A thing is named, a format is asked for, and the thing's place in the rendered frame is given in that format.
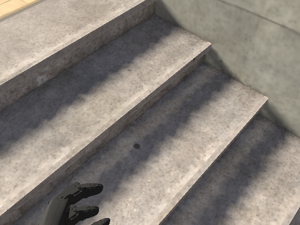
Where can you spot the left robot hand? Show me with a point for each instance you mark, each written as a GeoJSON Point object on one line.
{"type": "Point", "coordinates": [63, 211]}

